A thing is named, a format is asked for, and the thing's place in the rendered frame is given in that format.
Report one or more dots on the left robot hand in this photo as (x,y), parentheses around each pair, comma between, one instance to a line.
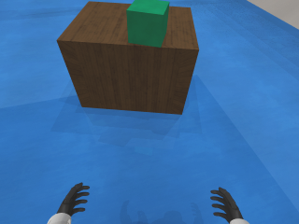
(69,202)

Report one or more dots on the carton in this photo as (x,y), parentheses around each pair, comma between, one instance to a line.
(147,22)

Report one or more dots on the robot left forearm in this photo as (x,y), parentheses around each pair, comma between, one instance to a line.
(60,218)

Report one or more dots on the pedestal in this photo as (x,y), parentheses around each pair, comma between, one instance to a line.
(108,72)

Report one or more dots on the right robot hand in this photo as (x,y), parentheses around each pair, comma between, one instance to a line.
(230,208)

